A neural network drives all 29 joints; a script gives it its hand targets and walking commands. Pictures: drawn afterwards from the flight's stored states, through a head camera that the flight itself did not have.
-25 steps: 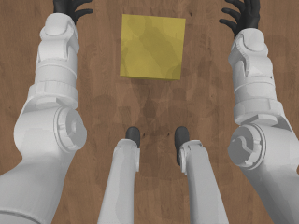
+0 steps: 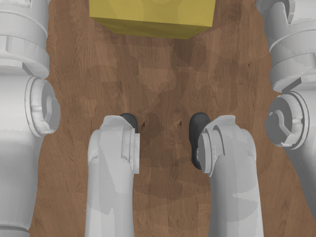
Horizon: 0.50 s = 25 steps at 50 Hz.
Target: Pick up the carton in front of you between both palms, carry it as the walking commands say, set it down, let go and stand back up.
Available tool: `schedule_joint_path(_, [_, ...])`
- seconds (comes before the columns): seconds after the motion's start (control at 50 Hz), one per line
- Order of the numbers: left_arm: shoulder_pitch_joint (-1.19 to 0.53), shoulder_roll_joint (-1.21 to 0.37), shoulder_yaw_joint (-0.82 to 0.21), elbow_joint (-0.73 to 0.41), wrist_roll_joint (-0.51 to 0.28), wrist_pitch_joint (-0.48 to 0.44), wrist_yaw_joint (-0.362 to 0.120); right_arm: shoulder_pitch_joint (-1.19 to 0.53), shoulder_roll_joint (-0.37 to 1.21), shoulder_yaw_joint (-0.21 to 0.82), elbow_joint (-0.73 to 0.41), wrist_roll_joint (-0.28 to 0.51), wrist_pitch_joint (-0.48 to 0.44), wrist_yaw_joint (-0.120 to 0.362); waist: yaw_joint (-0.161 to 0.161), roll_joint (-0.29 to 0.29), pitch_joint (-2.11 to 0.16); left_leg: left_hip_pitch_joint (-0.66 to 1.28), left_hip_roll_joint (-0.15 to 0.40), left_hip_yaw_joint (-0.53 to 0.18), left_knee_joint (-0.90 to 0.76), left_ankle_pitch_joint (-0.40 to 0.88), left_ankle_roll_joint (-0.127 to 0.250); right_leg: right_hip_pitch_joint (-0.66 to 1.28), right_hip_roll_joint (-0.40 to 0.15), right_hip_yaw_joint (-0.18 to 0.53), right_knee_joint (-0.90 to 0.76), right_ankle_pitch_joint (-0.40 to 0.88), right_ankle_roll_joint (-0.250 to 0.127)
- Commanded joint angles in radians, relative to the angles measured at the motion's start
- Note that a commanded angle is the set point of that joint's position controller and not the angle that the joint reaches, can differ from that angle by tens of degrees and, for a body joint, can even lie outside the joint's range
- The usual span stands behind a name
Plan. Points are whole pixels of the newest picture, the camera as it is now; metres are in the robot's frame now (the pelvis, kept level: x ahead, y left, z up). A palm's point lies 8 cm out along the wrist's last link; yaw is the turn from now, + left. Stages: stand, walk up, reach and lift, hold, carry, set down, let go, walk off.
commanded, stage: reach and lift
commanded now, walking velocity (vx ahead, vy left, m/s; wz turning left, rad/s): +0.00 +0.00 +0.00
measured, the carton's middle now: out of the picture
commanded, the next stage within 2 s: none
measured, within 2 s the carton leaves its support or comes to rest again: leaves its support in 1.06 s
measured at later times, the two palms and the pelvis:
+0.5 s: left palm out of the picture +0.59 +0.21 -0.22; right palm out of the picture +0.58 -0.14 -0.22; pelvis +0.01 +0.00 -0.05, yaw -1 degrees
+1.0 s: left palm out of the picture +0.59 +0.19 -0.22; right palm out of the picture +0.58 -0.11 -0.21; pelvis +0.01 +0.01 -0.05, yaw +0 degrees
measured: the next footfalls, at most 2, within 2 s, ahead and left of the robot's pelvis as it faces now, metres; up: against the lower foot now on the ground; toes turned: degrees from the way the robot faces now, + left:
none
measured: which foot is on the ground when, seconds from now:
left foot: down 0.00-1.00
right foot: down 0.00-1.00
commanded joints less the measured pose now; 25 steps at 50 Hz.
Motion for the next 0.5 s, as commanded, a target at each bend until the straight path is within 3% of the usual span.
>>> schedule_joint_path(0.0, [-0.336,0.123,0.01,-0.029,0.01,-0.026,-0.007,-0.31,-0.114,-0.021,-0.029,-0.016,-0.027,0.016,0.009,0.084,-1.147,0.6,0.05,0.101,-0.14,0.202,-0.001,0.58,-0.02,-0.123,-0.087,0.189,-0.013])
schedule_joint_path(0.08, [-0.39,0.136,0.003,-0.007,0.014,-0.047,-0.006,-0.359,-0.143,-0.027,0.007,-0.026,-0.054,0.027,0.008,0.083,-1.089,0.595,0.049,0.084,-0.081,0.231,0.0,0.557,-0.024,-0.117,-0.022,0.212,-0.015])
schedule_joint_path(0.14, [-0.435,0.156,-0.004,-0.038,-0.013,-0.067,0.002,-0.404,-0.161,0.001,-0.006,-0.016,-0.077,0.022,0.014,0.039,-1.103,0.582,0.044,0.075,-0.043,0.297,0.005,0.6,-0.026,-0.116,0.027,0.289,-0.014])
schedule_joint_path(0.32, [-0.43,0.139,-0.099,-0.021,-0.075,-0.078,0.012,-0.378,-0.125,0.051,-0.039,0.054,-0.093,0.005,-0.007,0.075,-1.213,0.734,0.036,0.073,0.04,0.484,0.01,0.665,-0.007,-0.131,0.091,0.457,-0.018])
schedule_joint_path(0.48, [-0.364,0.106,-0.055,0.02,-0.024,-0.076,0.007,-0.307,-0.081,0.007,-0.006,0.006,-0.086,0.01,0.0,0.073,-1.066,0.588,0.033,0.08,0.02,0.385,0.005,0.612,0.004,-0.116,0.076,0.393,-0.024])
